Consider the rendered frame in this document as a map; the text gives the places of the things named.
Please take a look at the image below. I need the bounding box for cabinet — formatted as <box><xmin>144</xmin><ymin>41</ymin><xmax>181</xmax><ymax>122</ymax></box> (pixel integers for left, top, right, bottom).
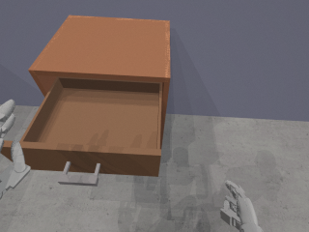
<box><xmin>28</xmin><ymin>14</ymin><xmax>171</xmax><ymax>150</ymax></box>

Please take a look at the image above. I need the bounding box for robot right hand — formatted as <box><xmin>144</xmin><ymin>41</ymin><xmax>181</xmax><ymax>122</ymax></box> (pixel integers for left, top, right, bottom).
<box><xmin>220</xmin><ymin>180</ymin><xmax>259</xmax><ymax>230</ymax></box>

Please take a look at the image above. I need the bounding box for handle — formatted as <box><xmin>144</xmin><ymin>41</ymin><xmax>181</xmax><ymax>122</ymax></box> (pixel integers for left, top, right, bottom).
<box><xmin>57</xmin><ymin>161</ymin><xmax>101</xmax><ymax>187</ymax></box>

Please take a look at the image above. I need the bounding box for robot left hand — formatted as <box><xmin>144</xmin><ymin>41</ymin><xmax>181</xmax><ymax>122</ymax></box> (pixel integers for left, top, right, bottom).
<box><xmin>0</xmin><ymin>100</ymin><xmax>31</xmax><ymax>200</ymax></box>

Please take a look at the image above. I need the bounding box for drawer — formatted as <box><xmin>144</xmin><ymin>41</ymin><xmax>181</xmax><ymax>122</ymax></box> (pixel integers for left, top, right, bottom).
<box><xmin>0</xmin><ymin>76</ymin><xmax>162</xmax><ymax>177</ymax></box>

